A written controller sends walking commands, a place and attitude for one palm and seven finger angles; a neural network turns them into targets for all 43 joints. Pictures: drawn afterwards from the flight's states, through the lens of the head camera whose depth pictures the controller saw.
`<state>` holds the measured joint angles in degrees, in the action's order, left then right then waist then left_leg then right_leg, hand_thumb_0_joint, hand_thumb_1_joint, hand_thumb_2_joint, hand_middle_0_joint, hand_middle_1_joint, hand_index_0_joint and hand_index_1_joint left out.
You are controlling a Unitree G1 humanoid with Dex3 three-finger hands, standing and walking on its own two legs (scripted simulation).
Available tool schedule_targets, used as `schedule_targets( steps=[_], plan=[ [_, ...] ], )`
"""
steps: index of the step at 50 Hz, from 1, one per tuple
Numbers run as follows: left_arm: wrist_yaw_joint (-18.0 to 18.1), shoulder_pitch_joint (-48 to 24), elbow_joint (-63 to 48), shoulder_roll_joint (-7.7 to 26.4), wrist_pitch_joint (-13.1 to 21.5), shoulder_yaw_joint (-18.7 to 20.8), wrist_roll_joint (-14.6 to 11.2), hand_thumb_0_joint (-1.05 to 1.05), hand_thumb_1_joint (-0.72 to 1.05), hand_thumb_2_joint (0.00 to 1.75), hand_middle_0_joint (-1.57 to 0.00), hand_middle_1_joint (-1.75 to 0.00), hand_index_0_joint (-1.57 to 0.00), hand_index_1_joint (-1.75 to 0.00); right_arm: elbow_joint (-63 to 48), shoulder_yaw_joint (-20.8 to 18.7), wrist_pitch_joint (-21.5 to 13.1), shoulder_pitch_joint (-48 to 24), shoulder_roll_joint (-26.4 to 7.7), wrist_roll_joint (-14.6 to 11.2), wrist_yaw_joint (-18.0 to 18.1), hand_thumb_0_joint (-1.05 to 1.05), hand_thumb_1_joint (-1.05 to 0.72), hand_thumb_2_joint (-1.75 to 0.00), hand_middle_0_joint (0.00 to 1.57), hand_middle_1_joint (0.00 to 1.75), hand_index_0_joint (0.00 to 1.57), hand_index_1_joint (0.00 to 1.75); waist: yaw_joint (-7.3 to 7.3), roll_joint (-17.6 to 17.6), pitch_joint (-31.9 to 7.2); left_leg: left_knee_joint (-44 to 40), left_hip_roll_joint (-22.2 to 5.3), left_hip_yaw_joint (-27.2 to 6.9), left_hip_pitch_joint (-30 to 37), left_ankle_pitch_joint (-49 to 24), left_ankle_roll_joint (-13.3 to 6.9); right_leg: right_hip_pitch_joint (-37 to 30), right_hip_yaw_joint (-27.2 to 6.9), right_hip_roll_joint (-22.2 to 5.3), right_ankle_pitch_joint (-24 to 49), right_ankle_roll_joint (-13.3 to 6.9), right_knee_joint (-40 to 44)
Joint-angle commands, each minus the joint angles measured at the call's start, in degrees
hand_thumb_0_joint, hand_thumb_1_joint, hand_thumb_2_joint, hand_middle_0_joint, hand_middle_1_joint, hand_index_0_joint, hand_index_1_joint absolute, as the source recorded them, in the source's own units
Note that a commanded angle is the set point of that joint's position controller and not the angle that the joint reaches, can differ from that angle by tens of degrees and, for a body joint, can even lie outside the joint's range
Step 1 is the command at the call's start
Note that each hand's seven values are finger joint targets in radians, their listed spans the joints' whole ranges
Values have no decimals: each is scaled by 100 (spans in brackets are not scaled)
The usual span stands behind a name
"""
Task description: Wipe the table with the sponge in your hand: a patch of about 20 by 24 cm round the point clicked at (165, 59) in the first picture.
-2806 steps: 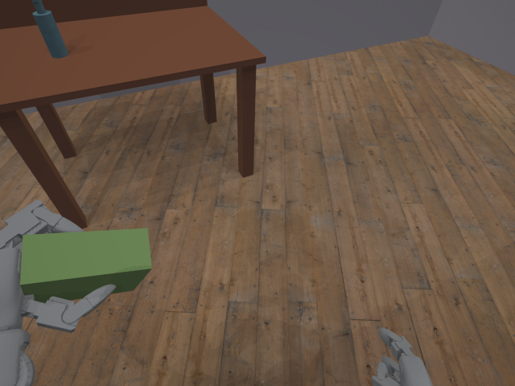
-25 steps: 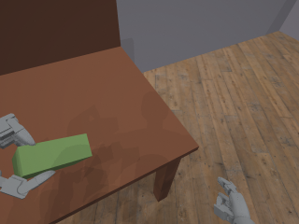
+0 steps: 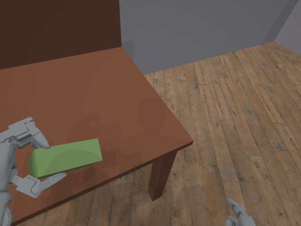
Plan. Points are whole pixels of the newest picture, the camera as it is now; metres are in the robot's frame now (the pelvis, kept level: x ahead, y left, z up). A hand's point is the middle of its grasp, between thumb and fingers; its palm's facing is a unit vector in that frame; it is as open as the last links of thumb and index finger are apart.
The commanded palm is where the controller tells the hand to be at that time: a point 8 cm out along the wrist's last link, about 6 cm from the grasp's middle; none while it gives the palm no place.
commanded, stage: come to a stop and stand still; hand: left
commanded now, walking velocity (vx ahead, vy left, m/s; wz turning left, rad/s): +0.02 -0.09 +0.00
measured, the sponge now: (73, 157) +0.24 +0.19 +0.10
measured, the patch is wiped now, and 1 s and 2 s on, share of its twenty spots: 0.95 0.95 0.95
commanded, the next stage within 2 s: look again from close up in 0.92 s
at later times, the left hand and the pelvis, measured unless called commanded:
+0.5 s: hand (6, 141) +0.23 +0.30 +0.16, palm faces +0.36 -0.85 -0.39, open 8.9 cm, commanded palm +0.17 +0.33 +0.18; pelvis +0.01 +0.05 +0.00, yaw +1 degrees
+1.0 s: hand (2, 147) +0.22 +0.30 +0.16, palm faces +0.35 -0.84 -0.41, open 8.9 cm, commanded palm +0.16 +0.34 +0.18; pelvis +0.00 +0.06 +0.00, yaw +0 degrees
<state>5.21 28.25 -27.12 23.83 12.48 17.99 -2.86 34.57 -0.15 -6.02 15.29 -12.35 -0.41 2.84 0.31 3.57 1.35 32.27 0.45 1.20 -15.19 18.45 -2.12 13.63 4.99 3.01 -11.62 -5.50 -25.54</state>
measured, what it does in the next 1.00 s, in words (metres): shifts its weight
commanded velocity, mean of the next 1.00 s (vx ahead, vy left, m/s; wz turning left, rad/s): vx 0.00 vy -0.01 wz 0.00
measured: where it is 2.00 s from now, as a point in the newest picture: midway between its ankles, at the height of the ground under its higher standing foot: outside the picture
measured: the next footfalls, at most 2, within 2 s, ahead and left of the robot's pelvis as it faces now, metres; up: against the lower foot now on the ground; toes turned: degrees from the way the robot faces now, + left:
none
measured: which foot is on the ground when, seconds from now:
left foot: down 0.00-1.00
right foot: down 0.00-1.00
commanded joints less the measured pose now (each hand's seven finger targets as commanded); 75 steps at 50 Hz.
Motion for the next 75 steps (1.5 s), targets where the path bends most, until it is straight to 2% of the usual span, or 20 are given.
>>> schedule_targets(
  steps=[1, 2, 3, 5, 6, 8, 11, 14, 22, 28, 29, 39, 41, 45, 48, 58, 63, 69, 73, 75],
  plan=[
    [283, -1166, -1019, 897, 412, 1010, -130, 0, 10, 130, -120, -160, -120, -160, -875, -153, -493, -765, -606, 26, 122, 0, -90, -90, 20, 30, 20, 30, 79, -864, -344, -1170, -527, -763, 569, -246, -217, 383, -954, -792, -1271, 275, 326],
    [247, -1261, -1038, 798, 430, 891, -87, 0, 10, 130, -120, -160, -120, -160, -872, -189, -527, -737, -697, -9, 82, 0, -90, -90, 20, 30, 20, 30, 124, -989, -361, -1297, -816, -1134, 267, -417, -356, 107, -853, -593, -793, 471, -44],
    [203, -1251, -895, 769, 426, 842, -50, 0, 10, 130, -120, -160, -120, -160, -847, -221, -521, -714, -724, -54, 36, 0, -90, -90, 20, 30, 20, 30, 162, -949, -445, -1248, -911, -1085, -162, -340, -391, -322, -846, -575, -507, 614, -191],
    [121, -1311, -1034, 590, 414, 591, 31, 0, 10, 130, -120, -160, -120, -160, -860, -151, -573, -790, -606, -31, -17, 0, -90, -90, 20, 30, 20, 30, 117, -1207, -229, -1653, -1038, -1351, -767, 605, -461, -576, -666, -561, -602, 520, -396],
    [112, -1385, -1055, 562, 410, 521, 87, 0, 10, 130, -120, -160, -120, -160, -863, -147, -597, -803, -598, -34, -47, 0, -90, -90, 20, 30, 20, 30, 129, -948, -138, -1598, -972, -1244, -1004, 526, -415, -814, -654, -580, -399, 495, -281],
    [106, -1398, -1090, 484, 404, 423, 129, 0, 10, 130, -120, -160, -120, -160, -848, -192, -670, -730, -664, -31, -118, 0, -90, -90, 20, 30, 20, 30, 105, -571, -283, -1209, -686, -920, -717, -208, -233, -881, -792, -660, 108, 440, 96],
    [130, -1255, -1223, 572, 433, 541, 106, 0, 10, 130, -120, -160, -120, -160, -840, -191, -717, -730, -676, 17, -159, 0, -90, -90, 20, 30, 20, 30, 78, -546, -548, -977, -471, -803, -217, -882, -55, -785, -952, -762, 501, 358, 350],
    [164, -1015, -1229, 870, 434, 935, 66, 0, 10, 130, -120, -160, -120, -160, -825, -161, -697, -819, -631, 18, -148, 0, -90, -90, 20, 30, 20, 30, 69, -703, -724, -1001, -488, -796, 105, -1457, 48, -807, -912, -748, 981, 340, 335],
    [91, -847, -1290, 751, 406, 898, -35, 0, 10, 130, -120, -160, -120, -160, -987, -139, -568, -771, -589, 19, -89, 0, -90, -90, 20, 30, 20, 30, 60, -793, -916, -1141, -608, -829, 185, -2253, 226, -1178, -626, -664, 1426, 400, 246],
    [85, -813, -1343, 589, 328, 678, -3, 0, 10, 130, -120, -160, -120, -160, -1020, -189, -516, -753, -652, 9, -78, 0, -90, -90, 20, 30, 20, 30, 53, -672, -905, -1216, -644, -828, 315, -2335, 344, -1106, -590, -655, 1323, 412, 277],
    [96, -819, -1416, 649, 328, 735, 9, 0, 10, 130, -120, -160, -120, -160, -1013, -173, -538, -865, -630, -14, -75, 0, -90, -90, 20, 30, 20, 30, 47, -854, -903, -1262, -621, -770, 421, -2328, 368, -1000, -578, -594, 1250, 432, 244],
    [115, -879, -1524, 806, 399, 881, 58, 0, 10, 130, -120, -160, -120, -160, -1044, -188, -534, -855, -630, 14, -55, 0, -90, -90, 20, 30, 20, 30, 68, -1208, -733, -1576, -676, -884, 175, -1815, 529, -1033, -470, -486, 679, 429, 172],
    [95, -781, -1362, 709, 416, 821, 39, 0, 10, 130, -120, -160, -120, -160, -1056, -195, -520, -747, -634, 31, -56, 0, -90, -90, 20, 30, 20, 30, 76, -977, -662, -1626, -697, -962, 21, -1572, 533, -1102, -449, -508, 601, 421, 260],
    [87, -616, -1079, 545, 389, 754, 19, 0, 10, 130, -120, -160, -120, -160, -1043, -174, -499, -765, -635, 16, -58, 0, -90, -90, 20, 30, 20, 30, 67, -766, -602, -1723, -659, -931, -146, -889, 430, -1122, -513, -547, 516, 441, 388],
    [87, -708, -1085, 595, 369, 773, 40, 0, 10, 130, -120, -160, -120, -160, -1030, -214, -509, -738, -672, -2, -51, 0, -90, -90, 20, 30, 20, 30, 57, -560, -666, -1586, -604, -871, -102, -856, 349, -1119, -621, -623, 649, 419, 461],
    [161, -940, -1279, 687, 361, 749, 64, 0, 10, 130, -120, -160, -120, -160, -991, -198, -580, -801, -675, 0, -12, 0, -90, -90, 20, 30, 20, 30, 58, -713, -564, -1485, -523, -870, -120, -474, 146, -917, -818, -702, 335, 393, 658],
    [172, -789, -1100, 623, 314, 751, 24, 0, 10, 130, -120, -160, -120, -160, -970, -209, -558, -786, -671, -12, -4, 0, -90, -90, 20, 30, 20, 30, 45, -542, -567, -1319, -464, -795, 25, -648, 110, -761, -943, -770, 355, 364, 826],
    [190, -679, -1187, 689, 261, 790, -6, 0, 10, 130, -120, -160, -120, -160, -943, -201, -529, -905, -669, -26, 16, 0, -90, -90, 20, 30, 20, 30, 31, -687, -783, -1279, -480, -753, 283, -1099, 105, -804, -960, -756, 804, 377, 768],
    [178, -729, -1281, 690, 241, 781, -65, 0, 10, 130, -120, -160, -120, -160, -960, -207, -500, -823, -669, -7, 28, 0, -90, -90, 20, 30, 20, 30, 36, -527, -908, -1324, -566, -846, 287, -1681, 162, -1075, -704, -723, 1216, 402, 586],
    [170, -705, -1377, 681, 249, 752, -96, 0, 10, 130, -120, -160, -120, -160, -964, -184, -496, -883, -631, -4, 32, 0, -90, -90, 20, 30, 20, 30, 24, -749, -878, -1388, -607, -877, 322, -1856, 195, -1041, -586, -675, 1151, 427, 529]
  ],
)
